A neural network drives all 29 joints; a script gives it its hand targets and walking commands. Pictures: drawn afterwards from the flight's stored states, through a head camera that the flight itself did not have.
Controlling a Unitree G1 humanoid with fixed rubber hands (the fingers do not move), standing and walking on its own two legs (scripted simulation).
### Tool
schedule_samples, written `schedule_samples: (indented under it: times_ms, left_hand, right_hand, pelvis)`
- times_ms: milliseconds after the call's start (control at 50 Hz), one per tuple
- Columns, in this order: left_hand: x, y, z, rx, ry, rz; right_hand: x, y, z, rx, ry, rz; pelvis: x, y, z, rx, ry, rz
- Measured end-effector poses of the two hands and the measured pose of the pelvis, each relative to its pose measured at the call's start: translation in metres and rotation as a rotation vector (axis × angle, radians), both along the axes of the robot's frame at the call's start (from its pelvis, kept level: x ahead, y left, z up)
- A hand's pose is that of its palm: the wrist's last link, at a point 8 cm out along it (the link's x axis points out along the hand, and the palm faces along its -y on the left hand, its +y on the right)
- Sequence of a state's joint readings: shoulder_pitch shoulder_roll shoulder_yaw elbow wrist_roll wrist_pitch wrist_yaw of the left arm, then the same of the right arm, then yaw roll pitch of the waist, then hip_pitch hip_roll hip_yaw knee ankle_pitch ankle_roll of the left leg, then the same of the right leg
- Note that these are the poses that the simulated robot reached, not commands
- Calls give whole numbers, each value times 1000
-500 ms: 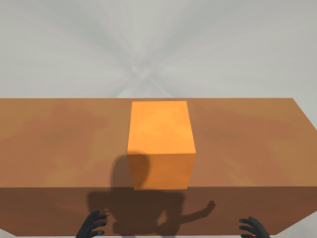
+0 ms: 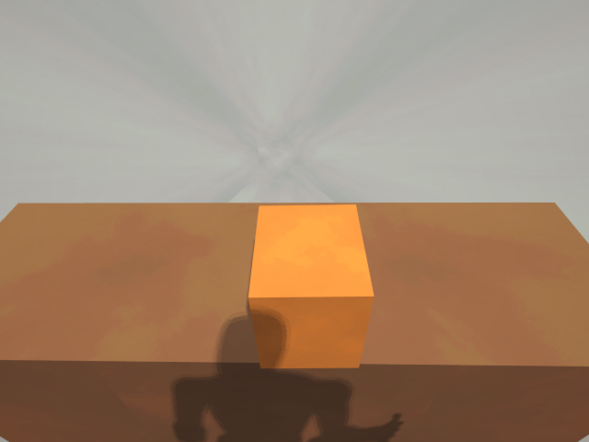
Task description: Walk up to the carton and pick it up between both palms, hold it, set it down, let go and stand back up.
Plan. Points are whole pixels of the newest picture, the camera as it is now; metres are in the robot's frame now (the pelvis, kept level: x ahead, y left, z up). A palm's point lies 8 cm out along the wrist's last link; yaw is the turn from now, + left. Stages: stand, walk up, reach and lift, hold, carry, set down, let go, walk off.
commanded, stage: stand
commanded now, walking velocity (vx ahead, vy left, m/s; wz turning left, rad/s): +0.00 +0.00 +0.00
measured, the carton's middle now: (308, 286) +0.42 +0.02 -0.04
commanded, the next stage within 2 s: none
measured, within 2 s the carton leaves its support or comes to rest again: neither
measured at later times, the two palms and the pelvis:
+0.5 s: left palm out of the picture -0.01 +0.26 -0.13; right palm out of the picture -0.01 -0.23 -0.12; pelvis -0.04 +0.02 +0.00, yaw +0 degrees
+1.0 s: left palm out of the picture -0.07 +0.27 -0.13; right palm out of the picture -0.04 -0.22 -0.13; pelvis -0.05 +0.03 +0.00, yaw +0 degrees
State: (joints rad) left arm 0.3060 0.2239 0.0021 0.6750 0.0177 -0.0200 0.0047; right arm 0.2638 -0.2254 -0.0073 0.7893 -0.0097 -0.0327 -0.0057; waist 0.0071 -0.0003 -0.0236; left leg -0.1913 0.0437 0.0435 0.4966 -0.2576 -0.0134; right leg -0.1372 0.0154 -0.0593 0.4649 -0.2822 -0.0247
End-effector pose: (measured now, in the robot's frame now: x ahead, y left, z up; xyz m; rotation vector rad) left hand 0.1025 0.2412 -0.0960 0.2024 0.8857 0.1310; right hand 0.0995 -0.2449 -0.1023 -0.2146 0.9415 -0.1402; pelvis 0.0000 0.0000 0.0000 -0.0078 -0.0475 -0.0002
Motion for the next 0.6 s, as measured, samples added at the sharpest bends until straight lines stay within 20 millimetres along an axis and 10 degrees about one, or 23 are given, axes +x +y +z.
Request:
schedule_samples:
  times_ms: [220, 600]
  left_hand:
    - [-66, 15, -16, 13, 168, 22]
    - [-124, 23, -33, -10, 277, 29]
  right_hand:
    - [-62, 3, -14, -2, 154, -20]
    - [-128, 19, -22, -3, 254, -53]
  pelvis:
    - [-15, 8, 1, 0, -12, 4]
    - [-44, 23, 0, 0, -23, 4]
